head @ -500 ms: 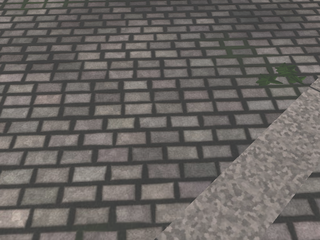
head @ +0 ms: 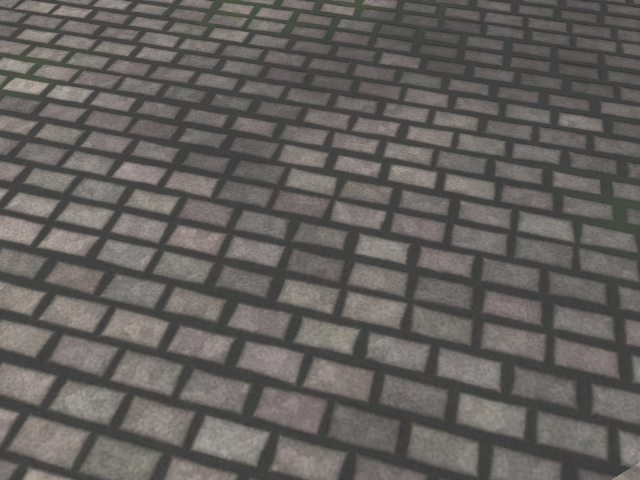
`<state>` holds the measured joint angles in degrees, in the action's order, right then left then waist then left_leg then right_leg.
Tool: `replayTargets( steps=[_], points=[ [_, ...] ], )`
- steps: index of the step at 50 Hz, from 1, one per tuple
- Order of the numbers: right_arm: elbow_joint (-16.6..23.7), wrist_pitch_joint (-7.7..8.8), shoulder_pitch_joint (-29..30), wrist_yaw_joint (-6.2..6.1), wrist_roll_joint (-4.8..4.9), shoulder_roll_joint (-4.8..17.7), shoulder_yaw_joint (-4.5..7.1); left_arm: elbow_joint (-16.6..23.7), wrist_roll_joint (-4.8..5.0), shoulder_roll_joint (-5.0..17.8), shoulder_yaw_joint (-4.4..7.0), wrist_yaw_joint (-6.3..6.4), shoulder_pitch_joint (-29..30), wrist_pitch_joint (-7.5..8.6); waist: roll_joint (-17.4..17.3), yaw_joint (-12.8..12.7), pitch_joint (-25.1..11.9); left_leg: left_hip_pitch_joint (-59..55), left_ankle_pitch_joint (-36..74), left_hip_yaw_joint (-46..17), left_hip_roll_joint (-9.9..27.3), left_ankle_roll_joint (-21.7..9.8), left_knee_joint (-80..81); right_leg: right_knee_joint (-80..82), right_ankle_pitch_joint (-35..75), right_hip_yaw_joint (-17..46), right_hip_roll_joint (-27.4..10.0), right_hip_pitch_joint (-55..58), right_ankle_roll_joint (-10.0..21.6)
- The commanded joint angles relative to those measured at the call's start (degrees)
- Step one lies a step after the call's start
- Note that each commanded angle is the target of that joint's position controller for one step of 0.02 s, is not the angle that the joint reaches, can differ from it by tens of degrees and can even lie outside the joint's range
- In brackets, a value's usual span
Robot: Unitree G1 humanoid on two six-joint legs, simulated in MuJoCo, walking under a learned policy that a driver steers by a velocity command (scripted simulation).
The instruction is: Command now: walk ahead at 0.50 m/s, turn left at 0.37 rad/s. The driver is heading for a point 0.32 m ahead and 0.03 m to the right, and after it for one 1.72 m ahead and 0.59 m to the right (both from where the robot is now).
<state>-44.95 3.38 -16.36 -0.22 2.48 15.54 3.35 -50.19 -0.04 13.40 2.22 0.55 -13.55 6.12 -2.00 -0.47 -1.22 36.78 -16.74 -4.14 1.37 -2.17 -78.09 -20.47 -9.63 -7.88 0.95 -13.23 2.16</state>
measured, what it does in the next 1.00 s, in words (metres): walks ahead, turning right: left foot, then right foot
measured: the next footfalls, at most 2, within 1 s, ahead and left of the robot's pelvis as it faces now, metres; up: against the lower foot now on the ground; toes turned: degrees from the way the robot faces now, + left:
left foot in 0.28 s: +0.33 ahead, +0.15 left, +0.00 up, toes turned +2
right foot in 0.72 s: +0.30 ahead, -0.11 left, +0.00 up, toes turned -17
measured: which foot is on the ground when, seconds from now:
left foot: up 0.00-0.26, down 0.28-0.72, up 0.74-1.00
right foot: down 0.00-0.30, up 0.32-0.70, down 0.72-1.00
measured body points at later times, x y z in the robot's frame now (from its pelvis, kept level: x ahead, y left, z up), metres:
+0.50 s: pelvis +0.22 +0.04 -0.01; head +0.26 +0.05 +0.44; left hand +0.33 +0.31 -0.14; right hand +0.36 -0.23 -0.10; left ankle +0.29 +0.15 -0.74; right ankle +0.21 -0.11 -0.66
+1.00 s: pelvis +0.25 -0.01 +0.00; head +0.28 -0.05 +0.45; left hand +0.49 +0.20 -0.09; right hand +0.31 -0.33 -0.12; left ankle +0.33 +0.14 -0.68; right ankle +0.26 -0.10 -0.74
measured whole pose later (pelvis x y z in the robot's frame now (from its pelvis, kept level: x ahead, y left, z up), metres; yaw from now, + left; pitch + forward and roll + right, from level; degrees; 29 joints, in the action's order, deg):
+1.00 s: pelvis +0.25 -0.01 +0.00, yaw -22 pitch +4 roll +3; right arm -43.8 -0.6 -3.7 -3.5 -0.2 16.2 5.5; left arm -38.1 0.2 15.6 4.5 2.2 -11.4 -1.0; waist -1.0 -0.8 0.7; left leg 33.1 -19.4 -3.9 -0.4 3.6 -56.0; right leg -27.3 -9.7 4.3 3.0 -21.6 3.7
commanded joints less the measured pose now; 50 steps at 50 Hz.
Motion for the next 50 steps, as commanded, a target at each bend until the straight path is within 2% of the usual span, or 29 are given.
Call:
replayTargets(
  steps=[1,2,4,8,10,12,13,14,15,16,17,18,19,20,21,23,27,31,33,35,36,37,38,39,40,41,42,44,50],
  points=[
    [5.51,-0.69,-0.99,-0.55,-0.39,-0.56,-0.18,1.83,-0.31,3.33,0.62,-0.81,3.60,1.45,5.43,3.00,3.09,5.14,5.02,-2.50,4.47,0.08,6.33,13.83,9.80,9.26,-13.36,-2.37,9.28],
    [6.50,-0.55,0.95,-0.36,-1.10,-0.19,-0.22,1.37,-0.61,4.88,0.93,-0.74,3.00,1.53,4.51,2.96,2.96,4.53,8.65,-1.98,4.85,0.54,11.30,14.01,12.08,8.09,-13.27,-3.14,9.86],
    [7.87,-0.14,4.92,0.45,-1.72,-0.63,-0.73,0.88,-0.12,7.16,1.45,-0.43,2.39,1.40,4.45,2.28,2.07,0.85,15.54,0.51,5.61,0.60,23.73,13.84,14.82,5.36,-12.01,-3.13,9.54],
    [10.69,0.34,15.02,1.58,-1.08,0.08,-1.09,-1.08,1.52,10.83,2.39,-0.23,-3.97,0.29,3.38,-2.20,2.83,1.17,18.08,3.05,5.03,0.39,38.51,12.56,13.28,6.43,-14.69,6.99,9.08],
    [12.51,0.84,19.13,1.92,-1.46,0.59,-0.88,-2.53,1.60,10.56,2.28,-0.36,-7.12,-0.95,3.35,-3.59,4.11,1.09,15.95,4.02,3.19,-0.09,43.49,8.40,21.55,7.88,-15.38,11.38,8.12],
    [12.81,1.61,17.61,2.18,-1.86,2.07,-0.18,-3.36,1.47,11.19,2.33,-0.30,-7.86,-1.96,5.97,-1.97,1.70,-4.77,14.06,4.73,0.40,-1.16,47.97,1.98,32.03,8.70,-14.79,14.30,6.12],
    [11.22,1.98,12.38,2.02,-2.44,3.57,0.61,-3.19,1.76,11.48,2.33,-0.17,-6.59,-2.23,6.84,1.16,-1.33,-12.94,17.94,5.80,-1.48,-2.14,52.14,-3.56,36.79,7.95,-12.84,13.81,4.48],
    [8.79,2.17,4.99,1.46,-3.26,7.04,1.94,-2.70,1.56,10.56,2.00,-0.16,-6.54,-1.99,6.44,4.04,-6.17,-26.07,28.76,5.09,-0.44,-3.76,52.78,-12.14,34.62,6.45,-9.50,8.93,2.22],
    [7.17,1.95,-4.70,0.33,-5.14,12.00,3.11,0.03,-0.06,7.34,0.72,-0.21,-4.46,-1.13,0.19,7.55,-15.38,-45.67,58.06,-5.70,12.09,-7.87,45.71,-29.08,12.29,4.01,-5.02,-5.48,-1.05],
    [8.00,1.08,-4.44,0.12,-5.48,13.24,2.72,-0.86,-0.08,1.99,-1.10,-0.83,-13.97,-0.63,-12.79,4.16,-26.45,-62.67,73.04,-22.12,27.77,-18.68,44.19,-47.98,-30.81,8.20,0.97,-22.33,-4.20],
    [8.99,-0.02,-5.03,0.09,-4.32,10.00,2.51,-1.45,1.25,8.69,0.83,-0.78,-12.43,-0.90,-7.39,6.88,-29.75,-58.67,65.21,-21.10,25.33,-18.21,46.25,-53.75,-31.68,14.85,-1.15,-23.53,-4.63],
    [8.97,-0.32,-0.91,-0.16,-3.43,8.30,2.00,0.67,2.50,9.21,1.50,-0.55,-7.14,-1.49,-6.43,5.43,-21.74,-52.65,57.48,-14.42,22.21,-15.83,48.11,-54.33,-28.47,13.17,-3.23,-28.55,-4.92],
    [8.49,-0.32,2.65,-0.43,-2.74,6.27,1.49,1.08,2.17,7.46,1.42,0.12,-4.91,-2.41,-3.42,3.42,-15.58,-44.60,49.06,-10.63,19.48,-13.74,50.99,-52.01,-24.11,11.49,-5.22,-29.50,-5.50],
    [8.27,-0.27,5.66,-0.48,-2.63,4.56,1.11,1.13,1.38,7.07,1.82,0.67,-4.55,-3.69,-3.55,1.40,-10.86,-35.65,42.19,-7.63,18.15,-12.75,54.63,-50.23,-20.99,10.96,-6.44,-26.80,-6.17],
    [8.06,-0.30,8.64,-0.48,-3.22,3.97,1.11,1.26,1.22,6.00,1.98,0.98,-6.03,-5.24,-4.70,-1.11,-8.18,-26.94,36.94,-4.47,17.23,-12.14,58.31,-49.19,-18.96,10.40,-6.88,-21.35,-6.83],
    [8.05,-0.18,12.54,-0.58,-4.30,4.62,1.57,2.43,1.00,3.98,2.06,1.54,-7.16,-7.00,-5.73,-3.35,-5.67,-18.42,31.21,0.05,16.90,-12.37,62.16,-47.13,-15.45,8.56,-5.99,-17.15,-7.42],
    [6.71,-0.25,13.80,-1.81,-3.93,6.36,2.35,5.76,0.31,3.99,2.25,1.01,-2.40,-7.71,-5.13,-2.56,-5.43,-17.05,23.37,6.25,16.60,-11.24,63.53,-35.22,-5.21,7.89,-6.99,-13.83,-5.75],
    [4.58,-1.49,12.36,-2.58,-2.57,8.13,3.11,9.29,0.26,5.99,2.95,-0.32,2.35,-8.30,-5.89,-1.04,-5.22,-21.13,17.90,7.21,18.83,-9.84,61.90,-27.36,-5.16,6.48,-6.24,-12.07,-3.90],
    [3.65,-2.11,11.98,-2.62,-1.73,8.77,3.46,10.59,0.16,6.39,3.36,-0.93,3.15,-8.65,-5.93,-0.96,-4.63,-23.28,15.32,7.39,19.45,-8.04,59.26,-21.97,-6.29,5.15,-5.33,-10.70,-2.25],
    [2.48,-2.78,11.14,-2.73,-1.01,7.99,3.42,10.09,-0.18,6.42,3.94,-1.25,0.72,-8.58,-4.10,-1.79,-4.51,-22.90,9.77,9.58,16.99,-4.27,53.23,-12.64,-1.56,2.89,-2.54,-4.54,0.34],
    [0.89,-3.25,7.59,-2.58,-1.58,6.09,3.09,9.69,-0.50,8.75,4.88,-0.81,-1.41,-8.37,1.55,-1.47,-3.39,-20.03,3.89,12.56,13.48,-0.67,45.32,-6.54,6.41,6.43,-3.00,-0.55,2.45],
    [1.96,-3.41,6.28,-2.20,-3.81,3.20,2.41,10.91,-0.79,16.18,6.62,0.30,-2.62,-8.10,19.11,0.72,-2.42,-5.91,-12.97,18.16,5.58,5.20,26.13,-3.06,27.34,25.47,-16.61,7.02,8.13],
    [5.03,-3.39,11.94,-2.60,-3.91,4.17,2.38,12.58,-2.15,17.70,6.43,-0.11,-3.20,-7.25,21.85,-2.33,-4.19,4.99,-23.05,8.70,-1.04,6.65,13.32,0.55,26.63,38.15,-23.09,7.82,18.15],
    [5.32,-3.46,15.09,-2.72,-2.98,6.02,2.95,12.82,-2.50,15.72,5.91,-0.66,-3.64,-6.10,14.58,-3.80,-5.97,6.50,-20.13,3.04,-0.39,5.60,7.57,1.25,23.19,35.62,-21.16,8.16,17.83],
    [4.99,-3.57,14.69,-2.96,-2.41,5.90,3.12,13.24,-1.67,14.46,5.55,-0.43,-0.94,-5.34,11.43,-1.97,-5.75,7.36,-14.72,1.24,0.42,4.61,7.46,0.37,20.81,31.44,-18.34,7.89,14.73],
    [3.78,-3.69,13.50,-3.45,-2.84,6.06,3.38,13.98,-0.42,12.53,5.05,0.02,2.17,-5.35,8.15,-0.48,-6.02,6.89,-10.54,0.34,1.36,4.54,8.88,-0.33,18.71,28.46,-16.08,7.16,11.82],
    [3.92,-3.71,13.23,-3.79,-3.29,6.82,3.71,14.65,0.42,11.34,4.63,0.54,4.62,-5.64,8.60,0.62,-6.03,5.26,-7.86,-0.06,1.53,4.69,10.23,-0.42,18.20,27.02,-15.04,5.15,10.49],
    [4.08,-3.45,12.44,-3.62,-3.14,6.02,3.67,15.40,0.07,10.49,4.24,1.25,4.77,-5.99,8.99,1.35,-7.62,2.07,-4.39,0.16,0.11,4.92,10.66,-0.43,19.32,25.58,-13.13,3.79,10.03],
    [5.21,-3.09,14.36,-3.08,-2.57,3.66,2.53,16.80,0.36,11.95,5.09,2.31,3.19,-6.69,9.46,-0.20,-7.37,-1.47,-1.90,-1.23,-1.70,6.26,26.71,-0.33,9.94,28.52,-11.49,4.50,10.07]
  ],
)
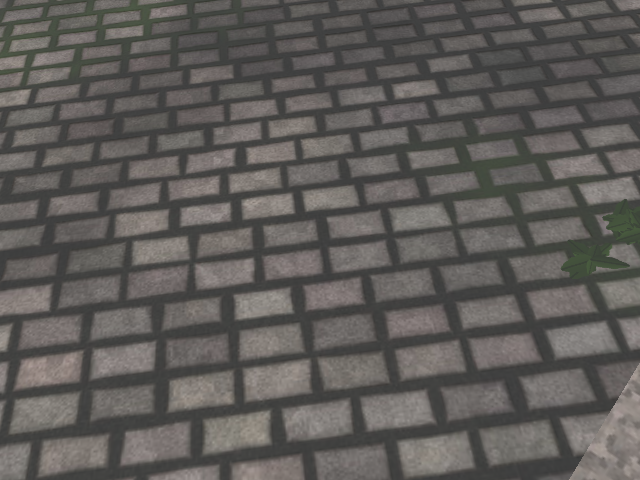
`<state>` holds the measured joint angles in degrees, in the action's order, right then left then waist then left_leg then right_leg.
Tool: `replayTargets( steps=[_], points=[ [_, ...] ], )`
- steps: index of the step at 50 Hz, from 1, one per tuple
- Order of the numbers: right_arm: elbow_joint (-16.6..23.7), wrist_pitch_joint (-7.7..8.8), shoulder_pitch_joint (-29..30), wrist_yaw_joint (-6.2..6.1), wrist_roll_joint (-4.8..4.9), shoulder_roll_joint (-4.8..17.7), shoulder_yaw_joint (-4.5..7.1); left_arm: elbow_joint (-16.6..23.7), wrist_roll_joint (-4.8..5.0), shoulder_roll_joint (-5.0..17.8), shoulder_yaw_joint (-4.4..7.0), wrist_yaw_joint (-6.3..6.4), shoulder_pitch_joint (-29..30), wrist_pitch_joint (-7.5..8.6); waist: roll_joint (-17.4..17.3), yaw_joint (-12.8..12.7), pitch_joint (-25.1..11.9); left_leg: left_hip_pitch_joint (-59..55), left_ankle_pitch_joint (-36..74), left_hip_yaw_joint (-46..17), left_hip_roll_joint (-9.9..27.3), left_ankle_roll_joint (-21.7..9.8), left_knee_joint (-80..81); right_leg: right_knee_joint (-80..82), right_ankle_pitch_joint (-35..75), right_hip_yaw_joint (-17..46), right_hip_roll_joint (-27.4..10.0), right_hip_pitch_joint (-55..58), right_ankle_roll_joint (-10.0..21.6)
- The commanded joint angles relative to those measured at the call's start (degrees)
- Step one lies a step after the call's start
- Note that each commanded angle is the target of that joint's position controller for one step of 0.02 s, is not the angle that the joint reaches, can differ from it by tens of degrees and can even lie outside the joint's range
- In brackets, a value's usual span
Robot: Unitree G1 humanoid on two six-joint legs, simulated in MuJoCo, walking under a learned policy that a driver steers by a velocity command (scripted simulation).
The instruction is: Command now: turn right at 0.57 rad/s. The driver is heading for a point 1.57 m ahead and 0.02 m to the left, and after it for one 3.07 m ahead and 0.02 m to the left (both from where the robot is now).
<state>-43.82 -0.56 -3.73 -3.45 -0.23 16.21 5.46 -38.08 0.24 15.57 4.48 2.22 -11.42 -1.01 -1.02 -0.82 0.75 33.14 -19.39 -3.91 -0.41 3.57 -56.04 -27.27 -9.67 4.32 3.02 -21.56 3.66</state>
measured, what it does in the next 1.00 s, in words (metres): steps on the spot: left foot, then right foot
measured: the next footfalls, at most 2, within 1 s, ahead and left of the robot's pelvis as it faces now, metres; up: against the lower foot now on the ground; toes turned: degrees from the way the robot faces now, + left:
left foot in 0.22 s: +0.07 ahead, +0.14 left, +0.00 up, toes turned -13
right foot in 0.56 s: +0.00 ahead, -0.11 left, +0.00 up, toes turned -11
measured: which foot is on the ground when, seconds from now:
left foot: up 0.00-0.20, down 0.22-0.80, up 0.82-1.00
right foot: down 0.00-0.22, up 0.24-0.54, down 0.56-1.00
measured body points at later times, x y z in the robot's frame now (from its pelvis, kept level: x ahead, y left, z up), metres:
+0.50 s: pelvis +0.00 +0.03 +0.00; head +0.03 +0.04 +0.45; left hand +0.22 +0.25 -0.10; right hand +0.07 -0.26 -0.10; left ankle +0.03 +0.15 -0.74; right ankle -0.04 -0.11 -0.71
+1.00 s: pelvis +0.03 +0.02 -0.01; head +0.03 +0.03 +0.44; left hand +0.18 +0.25 -0.13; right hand +0.07 -0.28 -0.11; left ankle +0.06 +0.12 -0.73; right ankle -0.04 -0.10 -0.74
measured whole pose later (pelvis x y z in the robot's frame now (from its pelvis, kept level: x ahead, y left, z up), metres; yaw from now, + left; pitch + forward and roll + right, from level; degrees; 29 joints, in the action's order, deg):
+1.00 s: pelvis +0.03 +0.02 -0.01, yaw -14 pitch +0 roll -1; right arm -46.6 3.7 -13.4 0.9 1.4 16.1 3.8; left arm -39.5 1.0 14.2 3.2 0.7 -18.9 0.2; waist 1.2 -0.9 -0.8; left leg 19.2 -23.3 2.3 1.2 -3.2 -39.4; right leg -28.5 -19.1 2.9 0.6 -10.1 0.9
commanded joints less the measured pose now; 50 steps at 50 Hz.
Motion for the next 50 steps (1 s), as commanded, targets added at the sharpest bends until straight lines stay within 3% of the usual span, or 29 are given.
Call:
replayTargets(
  steps=[1,7,9,10,11,12,13,14,15,16,19,22,24,25,27,28,29,30,31,32,35,38,39,41,43,45,46,48,50],
  points=[
    [4.13,0.92,1.75,0.37,0.23,3.00,0.36,5.04,0.04,9.94,2.95,0.59,1.20,0.25,8.72,-0.03,-8.97,0.65,0.48,-1.48,-0.19,0.59,6.60,6.64,7.76,17.21,-13.38,11.73,8.72],
    [4.53,2.38,0.08,1.88,0.79,4.16,0.61,6.70,0.26,10.03,3.17,-0.24,2.51,-0.72,10.60,-0.21,-8.00,-7.32,-1.99,-1.55,-2.00,-0.61,17.89,4.92,8.56,23.64,-11.75,10.25,8.91],
    [3.87,2.97,-3.15,2.59,0.87,4.27,0.83,7.51,0.97,9.76,3.07,-0.20,4.25,-1.21,10.20,2.07,-8.02,-14.19,3.96,-0.21,-2.33,-1.98,28.77,2.46,9.91,23.59,-9.59,8.62,7.05],
    [3.26,3.05,-5.37,2.79,0.59,5.57,1.35,7.90,1.21,8.99,2.90,-0.05,4.09,-1.44,8.89,2.76,-8.37,-20.49,9.43,-1.08,0.19,-3.18,33.71,0.36,5.79,22.26,-7.47,5.04,4.84],
    [3.37,2.71,-7.47,2.52,-0.51,9.40,2.33,8.41,0.78,6.19,2.21,-0.05,2.58,-1.51,0.07,1.97,-9.58,-28.07,13.31,-9.96,11.24,-7.39,35.75,-9.48,-8.33,16.56,-2.86,-3.19,1.57],
    [3.36,2.06,-6.35,2.44,-2.15,13.20,2.90,10.15,1.03,6.18,2.26,-0.25,2.02,-0.81,-17.40,-0.50,-5.90,-27.26,24.99,-24.32,21.65,-17.14,38.72,-20.72,-25.81,3.86,6.46,-15.19,-2.04],
    [5.37,2.36,-4.37,2.21,-2.54,9.83,2.24,9.17,-0.30,10.67,3.59,-0.62,1.47,0.05,-14.25,0.34,-6.25,-24.21,27.39,-27.22,25.36,-21.95,38.77,-34.87,-27.31,5.63,2.66,-15.35,-4.66],
    [6.40,2.26,-1.19,1.72,-1.84,7.00,1.41,7.44,0.13,11.99,4.22,-1.03,0.07,0.04,-9.37,-0.87,-5.83,-23.03,27.16,-20.69,21.76,-19.94,37.35,-40.52,-23.20,5.82,1.94,-14.65,-5.64],
    [6.87,2.09,1.03,1.61,-0.99,5.66,0.99,5.59,0.25,10.80,4.11,-0.93,-1.27,-0.49,-6.44,-1.73,-4.70,-22.50,25.75,-14.87,17.21,-16.69,36.13,-42.70,-20.10,5.14,1.61,-14.22,-6.68],
    [6.91,1.97,1.19,1.54,-0.15,5.25,0.72,5.23,-0.02,9.41,3.69,-0.76,-1.27,-0.90,-5.67,-1.23,-4.20,-23.15,26.18,-12.51,15.55,-15.60,35.64,-44.53,-17.48,4.90,1.69,-15.33,-7.39],
    [6.11,1.25,-1.58,1.37,-0.25,5.29,0.34,6.12,0.44,5.07,1.82,-0.96,1.23,-1.11,-6.50,0.33,-4.34,-24.47,29.69,-6.77,12.53,-15.70,35.48,-38.08,-14.39,1.65,1.16,-13.21,-8.70],
    [5.55,0.68,-2.32,1.44,-0.12,6.10,0.31,7.15,-0.16,2.32,0.13,-1.16,3.93,-0.98,-10.02,1.80,-6.02,-24.48,27.86,-4.37,11.82,-15.30,34.69,-21.36,-15.93,-1.98,-2.08,-4.22,-8.80],
    [4.82,0.40,-4.46,1.79,0.27,7.58,0.57,7.08,0.25,3.41,0.31,-1.37,3.94,-0.89,-11.69,2.93,-5.75,-23.99,26.73,-5.69,12.81,-16.02,34.19,-13.12,-15.35,-4.35,-2.02,0.63,-8.44],
    [4.71,0.32,-4.50,1.90,0.63,7.71,0.44,6.39,0.38,3.90,0.59,-1.45,2.49,-0.84,-11.03,2.20,-5.55,-23.37,25.65,-5.88,12.80,-15.67,33.19,-6.97,-10.99,-5.07,-1.71,3.68,-7.80],
    [3.66,0.69,-6.60,2.14,1.29,5.77,-0.46,5.28,-0.17,4.15,0.68,-1.51,0.07,-0.68,-8.46,0.79,-4.58,-19.38,21.62,-5.22,11.28,-11.92,31.54,8.01,1.23,-4.10,-1.76,13.12,-5.05],
    [3.49,1.42,-8.18,2.53,0.18,4.33,-1.10,6.12,-0.74,6.63,0.92,-1.08,-0.62,-0.63,-3.36,1.64,-6.70,-15.03,15.32,-3.42,9.25,-7.59,28.56,7.01,11.39,2.87,-7.43,20.26,-3.15],
    [3.80,2.48,-10.59,3.14,-1.51,1.83,-1.88,6.54,-1.59,10.21,1.44,-0.69,1.26,-0.75,9.11,5.36,-7.38,-11.53,4.02,2.55,3.82,-3.23,25.35,3.23,19.02,9.33,-14.34,20.18,1.10],
    [4.03,2.63,-7.47,2.83,-1.63,2.25,-2.07,6.38,-1.93,5.23,0.25,-1.37,2.78,-0.34,12.13,3.49,-7.59,-17.55,1.82,2.45,4.48,-1.16,27.66,4.56,10.38,9.91,-14.87,11.56,4.29],
    [4.01,2.50,-5.17,2.76,-1.45,3.94,-1.72,6.63,-2.00,2.82,-0.36,-1.92,4.15,0.11,9.38,2.80,-5.35,-19.13,5.95,2.92,4.06,-0.30,27.91,4.85,2.22,7.74,-11.36,9.95,2.76],
    [3.49,2.34,-4.33,2.67,-1.29,4.16,-1.57,6.18,-2.19,3.11,-0.26,-2.09,3.38,0.42,8.02,1.87,-4.19,-19.27,7.65,3.74,3.50,-0.21,27.42,4.85,-1.42,6.19,-9.33,9.03,1.04],
    [2.67,1.78,-5.66,2.35,-0.88,4.14,-1.43,5.65,-1.64,3.70,-0.36,-1.93,2.15,1.23,7.43,2.02,-0.84,-19.50,9.55,3.14,3.88,-0.71,28.23,5.09,-1.82,5.54,-8.34,6.59,-0.23],
    [1.16,1.90,-6.93,2.29,-0.73,3.47,-1.50,5.70,-1.52,2.62,-0.67,-1.69,1.78,1.22,5.45,1.92,-0.72,-19.96,10.05,3.29,3.97,-0.62,28.71,4.61,-1.44,5.08,-7.76,6.96,-0.29],
    [0.53,1.85,-7.66,2.23,-0.67,3.15,-1.54,5.46,-1.46,2.77,-0.57,-1.54,0.95,1.07,5.41,1.65,-1.90,-20.11,6.95,4.58,3.05,-0.56,27.85,5.30,-7.48,5.05,-7.37,7.64,0.03],
    [0.36,1.97,-7.02,2.07,0.01,3.20,-1.36,5.13,-0.93,5.89,0.44,-1.30,-1.55,0.47,8.17,-0.21,0.21,-14.48,-2.08,8.14,0.02,-1.04,21.36,9.68,-27.34,10.37,-9.68,7.56,3.13],
    [2.20,2.90,-3.57,2.28,0.81,3.87,-1.09,4.26,-0.18,8.37,1.11,-1.13,-4.90,0.67,11.55,-2.21,4.82,-5.66,-6.41,6.87,0.49,-2.85,14.04,15.17,-36.39,20.65,-15.87,7.83,7.89],
    [3.18,4.10,-2.51,3.03,1.68,4.41,-0.70,3.19,0.01,7.73,1.01,-0.97,-6.57,1.98,12.84,-2.36,5.75,1.28,-11.26,2.94,3.45,-5.34,6.47,16.14,-32.12,25.83,-19.84,11.23,10.49],
    [3.24,4.64,-2.87,3.57,2.09,4.27,-0.71,2.99,0.32,7.20,0.94,-1.00,-6.25,2.45,11.82,-1.86,5.23,2.82,-12.44,2.11,4.52,-6.56,6.48,15.74,-29.24,25.47,-20.31,13.17,10.64],
    [2.37,5.51,-4.42,4.60,2.09,3.46,-1.09,3.39,0.94,7.00,0.94,-1.31,-3.11,2.65,8.94,-0.16,3.60,-3.44,-9.48,3.55,4.33,-8.04,14.36,14.44,-21.86,19.14,-17.74,11.71,8.80],
    [-1.49,5.98,-12.37,5.29,1.44,2.77,-0.99,3.77,1.40,7.09,1.03,-1.66,0.95,2.10,7.18,4.44,0.11,-22.53,6.31,7.96,0.38,-7.43,25.05,10.12,-16.21,10.49,-12.70,2.54,6.18]
  ],
)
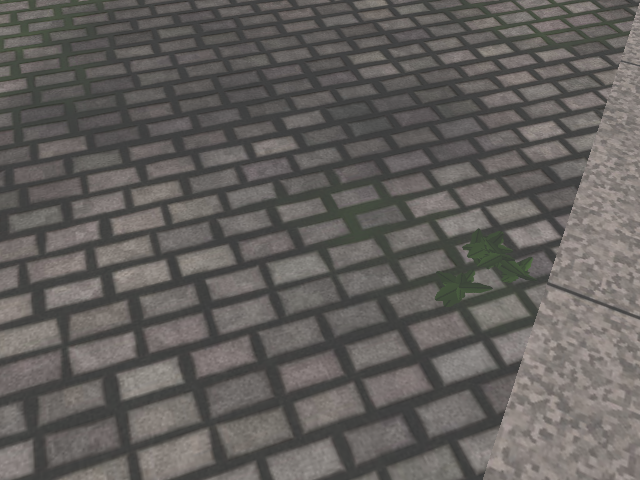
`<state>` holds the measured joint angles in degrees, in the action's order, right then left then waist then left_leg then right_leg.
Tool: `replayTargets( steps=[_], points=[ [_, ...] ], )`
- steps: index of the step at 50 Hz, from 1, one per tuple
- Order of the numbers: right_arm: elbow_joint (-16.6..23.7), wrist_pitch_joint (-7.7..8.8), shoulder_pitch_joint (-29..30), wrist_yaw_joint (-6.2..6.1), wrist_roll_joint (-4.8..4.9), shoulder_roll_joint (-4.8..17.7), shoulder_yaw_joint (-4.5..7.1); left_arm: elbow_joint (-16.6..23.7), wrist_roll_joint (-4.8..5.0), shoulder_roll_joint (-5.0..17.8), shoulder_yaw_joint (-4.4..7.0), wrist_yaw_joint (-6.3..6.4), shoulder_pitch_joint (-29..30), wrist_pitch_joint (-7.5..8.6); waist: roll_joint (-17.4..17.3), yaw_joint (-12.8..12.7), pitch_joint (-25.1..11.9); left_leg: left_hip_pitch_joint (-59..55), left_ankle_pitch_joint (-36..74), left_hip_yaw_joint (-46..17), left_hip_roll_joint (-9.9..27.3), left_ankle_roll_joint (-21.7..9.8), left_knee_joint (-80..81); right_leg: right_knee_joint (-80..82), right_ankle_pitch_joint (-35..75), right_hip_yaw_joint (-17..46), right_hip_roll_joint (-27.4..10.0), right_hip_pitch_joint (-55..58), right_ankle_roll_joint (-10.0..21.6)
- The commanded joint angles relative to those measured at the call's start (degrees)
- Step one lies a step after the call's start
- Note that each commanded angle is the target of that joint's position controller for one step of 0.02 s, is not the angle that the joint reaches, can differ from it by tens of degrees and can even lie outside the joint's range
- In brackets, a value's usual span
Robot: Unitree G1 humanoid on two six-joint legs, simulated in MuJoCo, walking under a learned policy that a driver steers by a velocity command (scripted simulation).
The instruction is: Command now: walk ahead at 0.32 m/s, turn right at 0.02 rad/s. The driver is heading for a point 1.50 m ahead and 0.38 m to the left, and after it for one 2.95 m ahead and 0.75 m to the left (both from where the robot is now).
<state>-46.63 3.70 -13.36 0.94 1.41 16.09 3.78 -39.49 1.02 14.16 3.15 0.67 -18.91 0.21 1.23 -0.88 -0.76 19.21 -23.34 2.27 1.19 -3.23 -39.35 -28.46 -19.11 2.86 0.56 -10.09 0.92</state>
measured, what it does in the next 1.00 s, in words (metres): walks ahead: left foot, then right foot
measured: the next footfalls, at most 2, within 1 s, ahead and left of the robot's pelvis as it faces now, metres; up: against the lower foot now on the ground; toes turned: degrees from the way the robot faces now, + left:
left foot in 0.04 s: +0.06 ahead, +0.11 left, +0.00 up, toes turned +2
right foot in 0.54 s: +0.43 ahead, -0.09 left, +0.00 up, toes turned -1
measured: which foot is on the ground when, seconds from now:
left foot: up 0.00-0.02, down 0.04-0.56, up 0.58-1.00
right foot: down 0.00-0.04, up 0.06-0.52, down 0.54-1.00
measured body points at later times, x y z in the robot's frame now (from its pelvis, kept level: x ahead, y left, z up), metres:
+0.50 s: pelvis +0.21 +0.02 -0.01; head +0.26 +0.03 +0.44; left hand +0.48 +0.21 -0.07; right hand +0.16 -0.25 -0.13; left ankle +0.02 +0.11 -0.73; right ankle +0.39 -0.10 -0.72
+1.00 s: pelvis +0.50 +0.03 +0.00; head +0.53 +0.03 +0.45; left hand +0.51 +0.31 -0.13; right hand +0.73 -0.20 -0.08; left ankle +0.68 +0.16 -0.71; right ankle +0.39 -0.09 -0.73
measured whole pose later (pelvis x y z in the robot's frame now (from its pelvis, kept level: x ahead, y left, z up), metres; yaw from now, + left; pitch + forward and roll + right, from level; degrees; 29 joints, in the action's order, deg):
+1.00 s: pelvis +0.50 +0.03 +0.00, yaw +1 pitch +2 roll -3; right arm -40.4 4.4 -3.4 1.8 0.8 14.8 1.1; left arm -49.0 1.4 16.3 3.3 -0.7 -20.7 4.2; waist -2.4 -5.0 1.1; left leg 34.1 0.8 -1.5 5.0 -0.8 -31.8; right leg -15.0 -18.0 -2.4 3.1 1.0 1.0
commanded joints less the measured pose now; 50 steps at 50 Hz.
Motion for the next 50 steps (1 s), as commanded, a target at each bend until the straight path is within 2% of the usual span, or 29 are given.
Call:
replayTargets(
  steps=[1,2,3,4,5,6,7,8,11,14,17,21,23,25,26,27,28,29,30,31,32,33,34,35,37,40,43,47,50],
  points=[
    [-0.84,1.56,-7.70,0.92,-0.66,3.44,1.14,4.87,0.18,6.92,1.98,-0.18,7.98,0.82,3.46,6.21,-0.04,-16.69,11.91,2.26,-2.83,0.40,8.71,6.81,-6.27,8.91,-7.79,-13.19,7.48],
    [-1.95,1.60,-13.59,0.61,-0.74,5.55,1.76,5.36,-0.35,3.63,0.99,-0.32,8.96,1.17,-2.13,8.26,-0.81,-23.39,6.84,-6.37,2.84,-1.23,12.78,-4.96,-5.33,4.34,-3.94,-19.47,4.37],
    [-1.02,1.82,-17.09,0.33,-0.92,13.28,3.10,7.95,-0.59,0.93,0.24,-0.15,8.84,2.16,-17.83,7.91,-1.56,-27.91,-3.75,-31.75,17.39,-8.59,23.70,-25.80,-10.45,-2.84,2.83,-31.12,-0.46],
    [0.18,2.18,-15.73,0.50,-1.78,12.42,2.66,8.45,0.98,5.20,1.38,0.23,8.76,3.14,-16.36,7.52,0.23,-24.79,-15.51,-45.54,22.24,-14.58,29.89,-36.16,-15.15,2.39,1.91,-37.57,-0.48],
    [1.34,2.34,-11.39,0.18,-1.57,9.58,1.73,7.82,1.92,7.21,1.94,0.03,8.73,3.83,-11.29,5.68,5.21,-22.99,-19.43,-41.59,21.34,-13.76,29.92,-40.19,-9.62,3.60,-1.68,-42.04,0.51],
    [2.07,2.35,-8.79,-0.04,-1.50,7.96,1.21,6.76,1.38,7.32,1.94,-0.12,8.63,4.16,-8.48,4.63,6.66,-21.35,-15.34,-35.26,18.63,-11.60,29.54,-40.30,-3.61,2.46,-3.60,-42.62,1.18],
    [2.54,2.29,-7.06,-0.06,-1.69,7.57,0.84,5.99,0.36,6.88,1.99,-0.15,8.49,4.42,-6.50,3.75,6.41,-20.04,-8.42,-30.12,16.37,-9.81,29.64,-38.53,1.28,2.13,-4.94,-41.42,1.40],
    [2.66,2.24,-6.49,-0.13,-1.79,6.83,0.48,5.57,-0.20,6.80,2.21,-0.36,8.32,4.44,-6.34,3.07,6.03,-18.70,-1.39,-25.18,14.14,-8.32,30.07,-36.35,4.98,1.87,-6.06,-38.95,1.27],
    [1.94,2.13,-8.81,-0.40,-1.47,5.53,-0.10,4.99,-0.37,5.21,1.93,-0.99,8.71,3.99,-6.11,3.19,4.22,-19.06,15.99,-15.88,10.92,-7.51,30.86,-32.35,12.00,-0.74,-6.15,-36.88,-0.20],
    [0.90,1.37,-10.61,-1.08,-1.33,5.76,-0.34,6.58,-0.42,3.36,1.07,-1.37,13.91,4.11,-5.05,4.17,4.58,-19.15,27.58,-10.16,9.37,-6.89,30.97,-22.67,17.18,-2.48,-5.58,-36.21,-1.55],
    [-0.14,0.89,-12.64,-1.65,-1.07,6.63,-0.40,8.20,0.04,2.01,0.20,-2.49,20.48,4.77,-5.73,6.18,6.15,-17.30,27.58,-7.11,8.53,-6.20,32.23,-11.42,23.51,-4.40,-4.18,-31.64,-1.82],
    [-1.62,0.36,-14.84,-1.55,-0.52,7.78,-0.10,9.67,0.58,2.52,0.01,-3.97,25.91,5.59,-5.57,6.91,8.22,-21.30,29.84,-7.24,11.41,-7.04,30.84,-3.75,23.36,-4.84,-2.66,-30.12,-0.12],
    [-2.10,-0.07,-14.63,-1.64,-0.28,8.38,0.24,10.09,0.60,3.51,0.24,-4.58,26.31,5.96,-6.30,5.47,7.53,-25.05,38.27,-7.00,12.80,-6.47,27.66,-1.37,19.95,-4.94,-1.74,-28.50,2.00],
    [-2.02,-0.45,-13.77,-1.96,-0.43,10.14,0.91,8.90,0.23,6.13,1.35,-4.30,21.23,5.86,-8.75,1.76,2.27,-27.81,58.81,-6.32,12.79,-5.38,19.83,-1.09,15.74,-6.72,1.35,-19.73,4.44],
    [-1.80,-0.89,-12.64,-2.08,-0.64,10.44,0.99,6.75,0.21,8.31,2.47,-3.73,13.27,5.65,-9.02,-2.85,-3.10,-26.67,67.19,-4.67,11.31,-4.37,10.51,0.35,16.63,-8.02,3.00,-9.00,6.41],
    [-0.90,-0.89,-11.39,-2.22,-1.05,9.88,0.68,4.13,-0.01,10.62,3.39,-2.83,2.77,5.33,-8.62,-7.75,-9.79,-16.53,62.13,-4.14,9.65,-2.74,-2.15,-1.25,19.48,-3.95,-1.00,9.10,9.06],
    [1.20,-0.17,-16.38,-1.85,-2.12,3.33,-1.14,2.47,-1.74,16.28,4.58,-2.17,-5.72,5.06,4.41,-6.40,-20.99,5.93,30.00,-2.55,1.41,0.42,-25.54,-3.31,15.99,19.18,-17.32,34.71,16.69],
    [-0.14,1.23,-18.91,-1.15,-1.08,2.24,-1.99,1.19,-1.01,12.86,3.61,-2.41,-6.90,5.14,12.48,-5.70,-28.70,16.66,-8.73,-10.52,-5.39,1.36,-38.04,7.07,6.14,41.58,-24.61,40.51,21.85],
    [1.76,2.13,-11.68,-0.71,0.86,8.19,-0.14,1.27,-0.54,9.46,2.62,-2.05,-2.64,4.75,8.24,-6.19,-17.81,22.78,-6.23,-11.54,-1.29,1.00,-41.35,10.06,0.83,34.48,-21.47,32.38,18.16],
    [3.73,2.65,-6.14,-0.59,1.42,8.53,-0.20,1.37,-0.26,7.97,2.03,-1.81,1.70,4.55,4.37,-4.63,-9.20,23.30,-0.91,-8.97,1.67,0.62,-38.93,11.82,2.98,25.43,-19.12,21.90,15.89],
    [4.25,2.74,-3.71,-0.83,0.62,7.32,-0.31,1.08,-0.58,7.01,1.59,-2.03,4.85,4.74,-0.54,-2.20,-3.92,21.56,3.00,-7.43,4.02,0.87,-35.07,14.17,8.33,19.98,-16.68,12.40,14.66],
    [3.99,2.25,-4.23,-1.04,-0.19,6.96,0.05,1.15,-1.20,5.80,1.24,-2.26,6.91,5.19,-0.10,0.12,-1.80,18.22,5.64,-7.59,5.85,1.17,-31.97,16.03,12.39,15.88,-14.38,6.27,13.86],
    [3.44,1.55,-6.35,-1.00,-0.29,5.83,-0.09,0.87,-1.48,5.54,1.21,-2.39,7.95,5.52,1.42,1.88,-1.42,15.19,6.92,-7.76,6.73,1.63,-30.77,18.05,13.20,13.85,-13.33,2.34,13.99],
    [3.08,0.92,-7.66,-1.12,-0.38,4.60,-0.33,0.32,-1.18,5.66,1.32,-2.51,8.13,6.00,1.96,2.72,-1.14,13.94,7.33,-7.42,7.17,2.22,-29.30,19.58,14.29,12.24,-12.91,-0.02,14.58],
    [3.84,0.03,-6.07,-1.44,-0.79,3.84,-0.54,-1.23,-0.81,6.74,1.53,-2.52,7.73,6.74,2.07,3.41,1.19,15.04,9.17,-6.66,8.01,3.55,-25.20,21.65,17.03,8.43,-12.51,-3.93,14.97],
    [6.21,0.27,0.90,-1.43,-1.47,3.55,-0.89,-2.91,-0.76,8.40,1.86,-1.73,5.52,6.57,1.35,1.70,3.33,18.03,19.30,-5.75,8.32,4.82,-14.19,22.52,19.51,3.84,-10.62,-3.99,14.02],
    [7.74,1.07,7.74,-0.67,-1.21,2.29,-1.57,-4.09,-0.24,9.99,2.07,-1.31,2.71,5.96,0.79,-1.21,3.88,14.67,28.55,-3.49,5.92,4.58,-1.10,21.88,19.62,0.36,-9.08,-3.09,11.80],
    [10.19,1.49,13.64,0.57,-0.42,3.48,-1.42,-6.54,0.53,11.64,2.40,-1.23,-1.61,4.90,1.34,-3.39,4.46,15.78,27.68,-3.96,4.54,3.21,6.33,18.70,17.26,2.12,-12.84,5.17,10.94],
    [10.86,1.81,12.85,1.33,-0.52,5.18,-0.79,-7.61,0.50,12.45,2.67,-0.84,-1.88,3.74,2.51,-1.78,3.34,13.36,20.44,-3.43,3.14,0.82,9.31,14.11,22.18,3.50,-15.25,10.77,9.31]
  ],
)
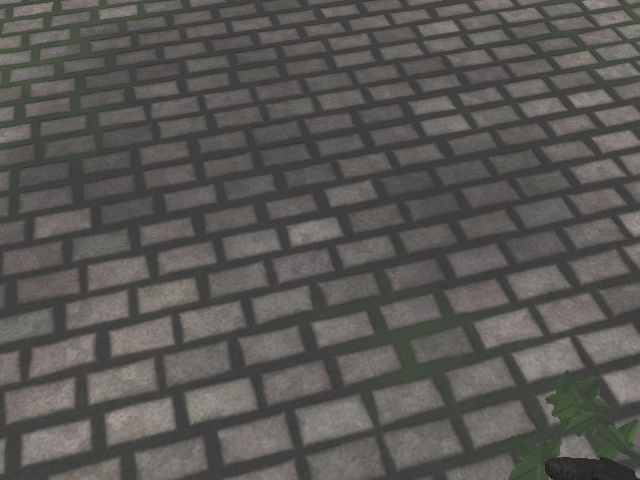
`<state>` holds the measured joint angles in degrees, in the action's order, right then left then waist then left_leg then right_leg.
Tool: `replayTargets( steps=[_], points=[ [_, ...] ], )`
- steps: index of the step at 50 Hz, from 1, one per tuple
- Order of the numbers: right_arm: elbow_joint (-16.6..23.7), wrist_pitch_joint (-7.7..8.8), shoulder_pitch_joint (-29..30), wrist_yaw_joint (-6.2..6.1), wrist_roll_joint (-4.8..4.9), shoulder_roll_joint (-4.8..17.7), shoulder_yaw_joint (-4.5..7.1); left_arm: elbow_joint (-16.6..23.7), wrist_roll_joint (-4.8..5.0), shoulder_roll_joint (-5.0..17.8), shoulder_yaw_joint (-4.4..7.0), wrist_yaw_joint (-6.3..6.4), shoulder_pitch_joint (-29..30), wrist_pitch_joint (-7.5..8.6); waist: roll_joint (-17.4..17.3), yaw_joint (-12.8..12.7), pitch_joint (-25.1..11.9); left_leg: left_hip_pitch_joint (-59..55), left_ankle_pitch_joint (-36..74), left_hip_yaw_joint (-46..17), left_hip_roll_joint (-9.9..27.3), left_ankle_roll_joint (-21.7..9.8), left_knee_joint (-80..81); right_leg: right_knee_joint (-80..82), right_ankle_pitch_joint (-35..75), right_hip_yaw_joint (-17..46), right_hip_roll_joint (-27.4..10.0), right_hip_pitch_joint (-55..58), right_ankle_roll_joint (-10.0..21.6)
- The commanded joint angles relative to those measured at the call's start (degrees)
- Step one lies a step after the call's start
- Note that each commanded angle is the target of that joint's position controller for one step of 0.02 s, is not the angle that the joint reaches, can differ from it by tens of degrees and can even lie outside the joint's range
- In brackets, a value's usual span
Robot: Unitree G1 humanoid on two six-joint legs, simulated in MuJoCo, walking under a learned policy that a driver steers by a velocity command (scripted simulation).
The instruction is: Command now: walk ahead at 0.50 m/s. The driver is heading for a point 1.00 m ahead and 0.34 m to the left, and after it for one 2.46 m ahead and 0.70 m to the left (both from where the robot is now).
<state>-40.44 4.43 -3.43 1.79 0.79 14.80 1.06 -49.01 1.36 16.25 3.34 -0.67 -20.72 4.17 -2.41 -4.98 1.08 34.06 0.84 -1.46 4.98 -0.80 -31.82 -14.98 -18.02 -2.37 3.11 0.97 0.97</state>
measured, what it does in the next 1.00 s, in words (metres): walks ahead, turning left: left foot, then right foot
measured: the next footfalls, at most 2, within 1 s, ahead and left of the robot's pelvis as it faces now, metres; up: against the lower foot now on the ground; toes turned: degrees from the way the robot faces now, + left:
left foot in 0.06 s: +0.21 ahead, +0.13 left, +0.00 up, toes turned +2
right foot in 0.58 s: +0.49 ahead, -0.10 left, +0.00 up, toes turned +7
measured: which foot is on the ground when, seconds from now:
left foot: up 0.00-0.04, down 0.06-0.60, up 0.62-1.00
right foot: down 0.00-0.06, up 0.08-0.56, down 0.58-1.00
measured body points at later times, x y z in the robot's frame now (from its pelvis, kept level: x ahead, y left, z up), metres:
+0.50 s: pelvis +0.27 +0.03 +0.01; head +0.30 +0.04 +0.46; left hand +0.49 +0.26 -0.08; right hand +0.27 -0.26 -0.11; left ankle +0.17 +0.13 -0.74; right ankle +0.45 -0.12 -0.70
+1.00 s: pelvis +0.51 +0.03 +0.00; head +0.54 +0.05 +0.45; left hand +0.46 +0.32 -0.13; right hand +0.78 -0.14 -0.08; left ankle +0.62 +0.20 -0.71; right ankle +0.45 -0.11 -0.74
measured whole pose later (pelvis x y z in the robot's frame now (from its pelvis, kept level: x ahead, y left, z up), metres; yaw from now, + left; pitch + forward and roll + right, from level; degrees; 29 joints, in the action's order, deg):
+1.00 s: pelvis +0.51 +0.03 +0.00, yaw +20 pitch +1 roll -3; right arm -36.6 0.4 -6.6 2.4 0.5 16.3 4.0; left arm -50.4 1.1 16.4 4.2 1.1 -14.0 3.3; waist -2.0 -4.0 3.2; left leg 34.4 -3.1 0.8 4.2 -1.4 -37.3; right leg -18.9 -18.5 -13.2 -0.9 -0.8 -1.0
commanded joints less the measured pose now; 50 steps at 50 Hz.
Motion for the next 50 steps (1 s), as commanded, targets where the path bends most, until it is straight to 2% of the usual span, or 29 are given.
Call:
replayTargets(
  steps=[1,2,3,4,5,6,7,8,10,13,16,19,23,25,27,28,29,30,31,32,33,34,35,37,39,42,44,47,50],
  points=[
    [3.92,1.20,-0.51,0.47,0.00,7.41,2.46,1.90,0.14,10.69,2.50,0.62,0.97,-0.59,6.58,4.62,-0.41,-6.62,-5.24,1.78,-2.13,-2.70,3.20,-3.64,28.42,7.79,-17.00,0.25,8.26],
    [1.62,1.21,-8.23,0.13,-0.21,9.58,3.74,1.91,-0.14,9.69,2.07,0.71,1.33,-0.94,5.67,8.38,-5.24,-17.26,-5.39,3.50,-3.99,-4.31,4.12,-13.22,35.97,5.41,-14.04,-1.29,6.79],
    [-0.42,1.07,-18.58,-0.45,-0.68,13.65,5.12,3.12,-1.30,6.76,0.77,0.91,0.89,-0.91,1.14,12.18,-13.91,-33.92,-2.42,-3.95,3.24,-7.58,1.71,-29.55,27.79,2.45,-10.73,-10.35,4.53],
    [-1.44,0.72,-22.39,-0.44,-1.20,19.08,6.33,4.34,-1.13,0.31,-1.20,0.43,-6.23,0.26,-14.42,9.18,-21.00,-54.32,-14.73,-31.50,16.42,-17.08,7.29,-51.11,-2.75,0.86,-0.32,-34.51,0.15],
    [-1.13,0.64,-23.47,-0.25,-0.53,13.31,4.90,3.25,-0.33,4.69,-0.38,0.17,-4.04,1.38,-11.61,11.40,-22.82,-55.70,-21.86,-41.03,17.10,-17.30,13.77,-58.59,-14.65,9.19,-0.98,-41.78,0.44],
    [-0.64,0.70,-19.48,-0.37,-0.55,10.91,4.00,4.82,1.08,8.36,0.67,-0.12,1.19,1.97,-7.49,11.10,-14.35,-49.55,-21.82,-32.84,15.53,-14.66,14.37,-60.75,-10.84,9.01,-3.96,-46.17,1.22],
    [0.10,0.63,-15.48,-0.48,-0.70,9.83,3.61,5.78,0.89,7.90,0.45,0.09,4.82,2.15,-2.98,9.61,-9.58,-41.79,-16.50,-25.85,13.41,-13.35,14.94,-58.68,-5.62,7.10,-6.94,-45.33,1.40],
    [0.25,0.64,-12.56,-0.34,-0.98,8.35,3.20,6.16,-0.16,7.31,0.55,0.29,6.75,1.99,-0.88,8.08,-5.67,-34.76,-10.74,-21.00,11.29,-12.84,16.56,-54.97,-2.07,6.50,-8.74,-43.54,1.18],
    [0.35,1.22,-10.43,-0.19,-1.43,6.80,2.80,5.52,-0.50,5.88,0.64,0.34,4.68,0.80,-2.79,5.10,-4.51,-27.84,-5.28,-15.87,8.74,-12.45,19.87,-51.09,1.95,6.82,-10.62,-37.44,0.59],
    [-1.06,2.05,-11.35,-0.39,-0.86,8.16,3.29,5.68,-0.99,4.03,0.26,0.66,5.68,-0.53,-1.58,4.19,-2.54,-25.04,0.22,-10.70,8.12,-13.55,23.10,-45.75,5.85,6.09,-11.02,-38.16,-0.94],
    [-2.64,1.54,-13.94,-1.13,-0.51,9.00,3.57,7.68,-1.59,3.26,-0.01,0.71,12.12,-0.25,-0.22,5.72,-0.37,-25.91,1.87,-7.85,6.73,-12.86,24.36,-34.99,14.15,5.73,-10.78,-40.51,-2.13],
    [-3.87,0.84,-16.40,-1.79,0.04,10.14,3.92,9.11,-1.32,2.33,-0.38,0.13,18.13,0.60,-0.69,7.62,0.98,-26.04,-0.11,-5.90,4.97,-11.45,24.03,-23.61,21.42,4.87,-8.49,-37.73,-2.73],
    [-5.58,-0.18,-20.11,-2.26,0.56,10.75,4.28,10.93,-0.70,2.83,-0.42,-1.05,24.53,1.67,-1.39,9.48,2.13,-28.62,-2.64,-8.33,6.45,-11.06,20.78,-15.98,22.09,4.86,-6.21,-34.84,-2.65],
    [-5.81,-0.67,-20.01,-2.68,0.68,11.11,4.59,11.17,-0.58,4.29,0.04,-1.45,24.39,2.27,-2.38,8.36,1.86,-30.66,-3.17,-10.82,7.75,-10.13,18.15,-13.07,19.35,5.83,-5.81,-32.49,-1.65],
    [-5.72,-1.22,-19.05,-2.91,0.55,11.58,4.93,10.16,-0.59,5.95,0.76,-1.40,20.58,2.79,-3.67,5.83,0.19,-31.07,0.09,-12.16,7.86,-8.97,13.87,-11.29,15.44,4.83,-4.90,-25.96,-0.26],
    [-5.48,-1.39,-18.66,-2.93,0.36,10.54,4.56,8.34,-0.77,7.69,1.78,-1.03,14.62,2.95,-3.19,2.91,-3.21,-29.63,4.95,-10.79,5.27,-7.60,7.66,-9.63,14.70,3.80,-4.27,-17.08,1.21],
    [-4.36,-1.35,-18.01,-2.81,-0.30,7.70,3.49,6.68,-1.61,10.63,2.88,-0.51,5.57,3.14,-0.70,-1.05,-10.85,-22.76,1.19,-8.39,1.75,-5.66,-5.63,-12.30,15.19,8.47,-10.03,-2.11,4.22],
    [-2.60,-0.57,-23.59,-2.71,-0.51,2.38,2.00,5.80,-2.16,15.84,4.27,-0.08,-1.28,2.51,12.23,-0.54,-20.06,-2.23,-18.94,-2.23,-6.50,-1.38,-26.64,-12.18,10.48,27.85,-24.00,20.47,11.16],
    [-2.09,0.17,-24.77,-2.68,0.93,3.63,2.06,5.29,-1.69,13.27,3.62,-0.32,-2.51,1.99,20.18,-0.52,-22.68,8.11,-35.71,-5.76,-7.25,-0.67,-37.66,-4.00,-1.68,44.24,-28.17,22.38,14.58],
    [-1.89,0.13,-20.32,-2.74,2.05,9.23,3.66,5.74,-1.27,8.75,2.38,-0.20,0.83,1.90,13.24,-0.85,-13.99,11.80,-31.43,-7.37,-3.77,-0.91,-42.07,-2.06,-7.42,37.52,-25.95,15.20,12.02],
    [-0.95,-0.20,-16.56,-2.84,1.81,9.85,3.99,6.05,-1.21,6.62,1.69,-0.07,4.47,1.77,9.86,0.18,-8.42,11.43,-26.47,-5.60,-1.40,-1.00,-41.64,-0.99,-4.49,29.61,-24.00,7.43,10.13],
    [-0.68,-0.66,-15.17,-2.85,1.17,9.08,4.11,5.90,-1.38,4.71,1.08,-0.16,7.74,1.73,7.97,1.85,-4.56,9.32,-22.65,-5.13,0.32,-0.75,-39.45,0.99,0.33,23.79,-21.57,0.47,9.43],
    [-0.48,-1.27,-15.29,-2.70,0.85,8.07,4.32,5.66,-1.78,3.64,0.83,-0.14,9.77,1.93,9.61,3.57,-2.57,6.65,-19.98,-5.44,1.98,-0.62,-37.11,2.74,4.12,19.30,-19.93,-4.36,8.91],
    [-0.29,-2.53,-16.03,-2.36,1.03,5.72,4.11,4.92,-1.98,3.78,1.15,-0.07,11.45,2.44,9.72,5.10,-0.94,3.38,-17.45,-4.60,2.97,-0.11,-35.43,5.70,9.67,12.65,-18.42,-9.30,8.93],
    [1.02,-3.21,-14.44,-2.38,0.71,4.96,4.01,3.94,-1.99,5.37,1.76,0.14,11.14,2.95,7.64,5.44,0.09,4.92,-14.20,-4.67,3.35,0.58,-32.74,7.13,15.05,8.41,-18.84,-9.96,9.83],
    [2.93,-3.14,-11.28,-1.89,0.07,4.38,3.75,3.32,-2.11,7.13,2.21,0.90,12.22,2.37,6.35,5.64,1.38,3.62,-6.96,-2.46,2.40,1.61,-22.13,5.51,31.84,-0.26,-17.32,-10.17,9.40],
    [4.32,-2.84,-7.58,-0.90,-0.15,3.20,3.25,3.27,-1.83,8.21,2.41,1.56,12.19,1.56,6.29,4.25,1.19,-0.34,-0.98,0.83,1.12,1.40,-13.75,3.96,36.31,-5.06,-15.91,-10.58,8.39],
    [6.59,-3.24,-4.27,0.52,-0.13,3.97,3.58,2.62,-0.74,9.99,2.87,2.04,10.34,0.33,6.58,3.09,-0.34,-2.64,0.22,2.49,-0.22,0.34,-7.11,0.55,38.43,-6.36,-17.48,-5.71,7.43],
    [7.92,-4.03,-5.93,1.19,-0.65,6.94,4.96,2.80,0.98,11.80,3.67,2.30,11.24,-0.89,7.75,5.25,-2.12,-6.41,-7.13,4.35,-2.82,-2.51,-3.63,-7.71,45.23,-6.71,-19.03,-1.70,5.72]
  ],
)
